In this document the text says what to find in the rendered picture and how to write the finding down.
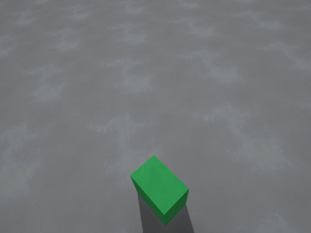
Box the carton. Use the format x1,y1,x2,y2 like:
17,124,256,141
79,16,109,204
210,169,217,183
130,155,190,225

